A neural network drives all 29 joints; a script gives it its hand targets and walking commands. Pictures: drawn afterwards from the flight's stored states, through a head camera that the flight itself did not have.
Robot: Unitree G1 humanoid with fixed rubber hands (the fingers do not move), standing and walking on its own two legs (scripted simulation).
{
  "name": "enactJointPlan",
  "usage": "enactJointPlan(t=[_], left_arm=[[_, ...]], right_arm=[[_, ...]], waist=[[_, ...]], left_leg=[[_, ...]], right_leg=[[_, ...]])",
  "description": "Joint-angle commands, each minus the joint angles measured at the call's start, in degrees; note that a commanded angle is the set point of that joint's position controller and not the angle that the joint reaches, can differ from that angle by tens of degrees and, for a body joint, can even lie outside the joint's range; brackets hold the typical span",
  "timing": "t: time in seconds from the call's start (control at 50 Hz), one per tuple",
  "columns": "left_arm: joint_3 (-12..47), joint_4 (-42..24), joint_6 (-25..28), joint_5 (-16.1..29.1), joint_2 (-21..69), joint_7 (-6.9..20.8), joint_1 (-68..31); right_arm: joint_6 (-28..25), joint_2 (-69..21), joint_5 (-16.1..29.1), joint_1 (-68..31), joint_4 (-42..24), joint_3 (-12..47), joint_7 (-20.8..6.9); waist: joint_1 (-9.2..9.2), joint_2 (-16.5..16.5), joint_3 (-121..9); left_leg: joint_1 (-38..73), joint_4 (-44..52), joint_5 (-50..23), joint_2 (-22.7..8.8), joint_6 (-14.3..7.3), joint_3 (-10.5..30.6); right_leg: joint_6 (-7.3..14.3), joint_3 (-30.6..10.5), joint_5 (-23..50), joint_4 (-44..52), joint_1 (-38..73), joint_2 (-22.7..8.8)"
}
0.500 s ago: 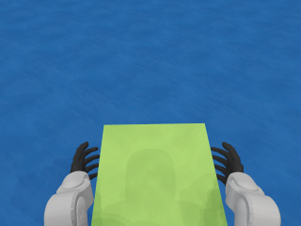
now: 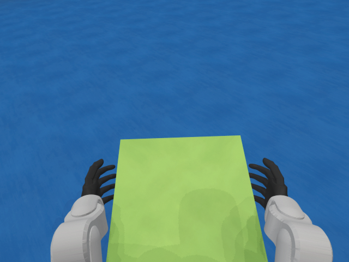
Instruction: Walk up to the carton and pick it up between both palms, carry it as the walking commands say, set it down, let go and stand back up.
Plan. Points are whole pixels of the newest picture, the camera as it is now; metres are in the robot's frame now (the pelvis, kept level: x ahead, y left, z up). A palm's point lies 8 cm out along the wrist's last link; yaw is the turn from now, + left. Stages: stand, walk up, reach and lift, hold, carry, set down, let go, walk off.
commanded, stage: carry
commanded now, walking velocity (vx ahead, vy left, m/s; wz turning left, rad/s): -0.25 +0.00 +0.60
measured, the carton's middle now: (182, 202) +0.27 -0.02 +0.02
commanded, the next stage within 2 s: none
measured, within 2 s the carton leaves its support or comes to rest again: neither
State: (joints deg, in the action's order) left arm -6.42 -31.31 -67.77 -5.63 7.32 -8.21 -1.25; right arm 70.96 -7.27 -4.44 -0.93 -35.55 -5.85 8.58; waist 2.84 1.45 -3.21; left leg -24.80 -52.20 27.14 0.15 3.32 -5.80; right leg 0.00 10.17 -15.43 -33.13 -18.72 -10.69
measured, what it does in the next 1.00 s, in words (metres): walks backwards, turning left: left foot, then right foot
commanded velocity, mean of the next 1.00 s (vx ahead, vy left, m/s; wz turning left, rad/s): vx -0.23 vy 0.00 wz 0.55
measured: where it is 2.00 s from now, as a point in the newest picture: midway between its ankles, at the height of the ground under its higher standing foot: outside the picture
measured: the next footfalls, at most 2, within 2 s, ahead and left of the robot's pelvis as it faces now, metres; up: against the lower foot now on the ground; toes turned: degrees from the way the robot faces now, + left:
left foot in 0.08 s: -0.02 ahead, +0.15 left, +0.00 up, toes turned +10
right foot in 0.48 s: -0.13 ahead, -0.11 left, +0.00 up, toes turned +11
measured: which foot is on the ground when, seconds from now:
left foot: up 0.00-0.06, down 0.08-0.50, up 0.52-0.82, down 0.84-1.00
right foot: down 0.00-0.08, up 0.10-0.46, down 0.48-0.84, up 0.86-1.00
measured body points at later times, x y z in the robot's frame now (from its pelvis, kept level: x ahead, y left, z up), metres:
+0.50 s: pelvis -0.18 -0.01 -0.01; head -0.16 -0.03 +0.44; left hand +0.03 +0.22 +0.08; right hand +0.11 -0.12 +0.07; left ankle -0.06 +0.15 -0.74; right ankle -0.17 -0.12 -0.74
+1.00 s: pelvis -0.34 -0.06 -0.01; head -0.33 -0.04 +0.44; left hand -0.26 +0.23 +0.06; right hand -0.04 -0.04 +0.07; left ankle -0.37 +0.06 -0.74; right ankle -0.24 -0.16 -0.67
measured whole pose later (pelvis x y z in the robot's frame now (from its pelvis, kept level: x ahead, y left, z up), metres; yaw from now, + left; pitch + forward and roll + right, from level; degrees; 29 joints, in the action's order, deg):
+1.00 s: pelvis -0.34 -0.06 -0.01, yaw +37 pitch +4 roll -1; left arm -6.0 -31.0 -69.4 -5.2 7.3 -10.8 -0.2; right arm 68.3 -7.4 -6.0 0.7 -31.2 -5.6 6.9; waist -2.2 1.0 -1.9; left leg -24.0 -32.2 11.9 -1.0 -0.4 -1.0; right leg -3.8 4.4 -23.6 -64.3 -36.1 -6.4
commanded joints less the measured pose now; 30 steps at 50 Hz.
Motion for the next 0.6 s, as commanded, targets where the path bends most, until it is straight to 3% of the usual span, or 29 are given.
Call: enactJointPlan(t=[0.0, 0.04, 0.06, 0.08, 0.1, 0.12, 0.14, 0.16, 0.2, 0.34, 0.4, 0.42, 0.44, 0.46, 0.48, 0.5, 0.52, 0.54, 0.56, 0.58], left_arm=[[38.7, -3.1, -2.0, 20.3, 44.2, 13.1, -17.0], [39.8, -2.5, -2.2, 20.6, 44.4, 12.9, -17.4], [40.6, -2.6, -2.1, 20.9, 44.7, 12.8, -18.6], [41.5, -3.3, -2.2, 21.2, 45.7, 12.9, -19.0], [43.4, -5.8, -2.0, 22.1, 48.0, 13.3, -23.7], [44.4, -5.9, -1.6, 23.1, 50.1, 13.5, -25.8], [46.0, -7.1, -0.9, 24.6, 52.2, 14.0, -27.6], [47.3, -7.5, -0.4, 26.2, 54.4, 14.3, -29.0], [48.8, -7.7, 0.5, 27.7, 55.7, 14.6, -29.6], [47.3, -5.5, 0.7, 26.1, 52.5, 13.8, -23.8], [45.6, -4.0, 0.5, 24.7, 51.3, 13.4, -21.5], [44.9, -3.8, 0.5, 24.3, 51.0, 13.3, -20.8], [44.3, -3.6, 0.5, 23.9, 50.8, 13.3, -19.7], [43.4, -3.1, 0.4, 23.4, 50.3, 13.3, -18.8], [42.5, -2.5, 0.6, 22.6, 50.1, 13.5, -18.2], [41.7, -2.5, 1.1, 22.1, 50.7, 13.7, -19.1], [41.4, -4.0, 1.0, 22.4, 51.6, 14.0, -20.5], [40.7, -5.0, 0.8, 22.2, 50.8, 14.2, -21.6], [40.4, -5.9, 0.7, 22.2, 49.8, 14.2, -23.4], [40.0, -6.3, 0.6, 22.1, 49.2, 14.2, -24.4]], right_arm=[[0.6, -45.5, 21.8, -21.1, -0.3, 42.0, -12.9], [0.8, -45.3, 21.2, -20.0, 0.8, 41.5, -13.3], [0.8, -45.3, 20.9, -20.0, 1.2, 41.2, -13.7], [0.5, -44.6, 20.3, -19.2, 2.0, 40.4, -13.9], [-0.4, -46.7, 20.6, -20.2, 2.0, 39.8, -14.4], [-0.9, -48.0, 21.1, -21.4, 0.7, 39.8, -14.6], [-1.5, -49.5, 21.1, -22.3, -0.5, 39.7, -14.9], [-2.2, -50.7, 20.6, -22.2, -0.8, 39.3, -15.0], [-3.5, -51.6, 20.0, -21.6, -1.4, 39.1, -15.0], [-4.0, -47.0, 18.9, -17.3, -2.8, 39.5, -14.8], [-3.5, -46.0, 19.9, -17.3, -2.8, 40.7, -14.9], [-3.4, -45.7, 20.3, -17.6, -3.2, 41.3, -14.9], [-3.2, -45.6, 20.7, -18.4, -3.7, 41.8, -14.9], [-3.0, -45.1, 20.9, -19.2, -3.9, 42.3, -14.7], [-2.6, -44.8, 20.7, -19.7, -4.7, 43.5, -14.8], [-2.5, -45.1, 21.9, -24.4, -7.7, 45.5, -15.2], [-2.5, -47.9, 22.2, -24.5, -5.3, 45.3, -15.2], [-2.4, -48.0, 23.1, -26.3, -5.2, 45.5, -15.4], [-2.4, -47.7, 23.4, -27.0, -4.9, 44.8, -15.4], [-2.3, -47.9, 23.4, -26.8, -4.7, 44.7, -15.2]], waist=[[-3.00, 14.7, -12.6], [-2.68, 10.1, -13.2], [-2.74, 4.8, -12.7], [-2.49, -10.1, -13.2], [-1.82, -22.7, -12.1], [-1.83, -17.8, -13.2], [-1.81, -13.8, -13.1], [-1.84, -11.6, -12.9], [-2.11, -10.5, -14.7], [-1.70, -12.6, -16.2], [-1.54, -13.9, -16.5], [-1.56, -14.5, -16.5], [-2.32, -15.0, -16.6], [-2.65, -11.4, -16.1], [-3.71, 5.1, -13.9], [-2.98, 20.7, -10.2], [-2.02, 10.8, -7.5], [-2.09, 5.5, -7.2], [-1.62, 3.8, -7.1], [-1.69, 4.7, -6.8]], left_leg=[[0.3, 16.8, -1.2, 1.4, -1.7, -2.5], [8.5, 31.8, -14.0, -0.9, -1.9, -1.0], [14.9, 31.8, -22.8, -5.9, -1.9, 4.4], [21.8, 27.0, -50.7, -18.7, -5.8, 18.4], [18.8, 27.3, -68.2, -24.0, -11.9, 27.4], [18.0, 26.4, -63.8, -22.4, -12.0, 24.8], [15.9, 26.9, -50.8, -20.7, -11.6, 22.8], [13.5, 28.0, -41.1, -17.8, -10.9, 19.9], [12.8, 28.9, -31.8, -14.3, -10.0, 17.0], [10.9, 35.7, -19.4, -15.2, -10.2, 25.3], [6.9, 38.8, -15.3, -13.0, -7.8, 23.8], [6.0, 39.1, -13.5, -11.8, -6.4, 22.7], [2.8, 38.8, -12.0, -9.2, -3.2, 19.8], [-2.8, 36.2, -10.7, -5.9, 0.3, 15.7], [-12.7, 23.8, -6.1, 2.1, 3.3, 6.0], [-13.2, 0.3, 5.8, 1.2, 1.4, -0.6], [-10.5, -14.8, 3.6, -1.2, 0.3, 3.7], [-7.4, -23.3, 0.7, -1.2, -0.4, 5.8], [-5.6, -27.8, -2.9, -1.7, -0.7, 6.4], [-6.3, -26.7, -5.8, -1.5, -0.2, 4.4]], right_leg=[[5.4, -6.1, 38.1, 0.9, 14.2, -11.0], [1.1, -3.3, 32.2, -3.6, 9.6, -9.3], [-1.2, -2.9, 19.8, -6.5, 1.1, -7.8], [-5.2, 0.2, 0.3, -13.7, -12.6, -3.1], [-6.7, -0.8, -20.4, -23.6, -18.5, 2.3], [-6.3, -6.7, -19.7, -30.6, -19.2, 1.6], [-5.6, -8.5, -17.4, -34.1, -20.4, 2.2], [-4.7, -10.2, -13.4, -36.7, -20.3, 2.8], [-3.8, -10.7, -8.2, -36.4, -19.6, 4.2], [-2.8, -9.3, -10.7, -20.4, -11.2, 9.7], [-1.6, -6.8, -11.5, -6.0, -0.6, 11.7], [-1.3, -5.0, -11.2, 1.4, 3.6, 12.0], [-0.9, -2.9, -9.3, 11.2, 11.2, 11.7], [-0.6, -3.7, -10.0, 16.1, 19.3, 8.7], [3.4, -17.4, -16.2, 21.5, 20.0, -4.1], [10.4, -27.1, -2.4, 22.3, 5.4, -22.0], [11.3, -18.9, 8.1, 21.3, -0.5, -18.7], [10.1, -12.4, 8.0, 19.8, -4.4, -14.8], [8.1, -7.2, 5.7, 18.1, -6.0, -11.0], [7.2, -3.6, 7.2, 16.1, -4.0, -8.2]])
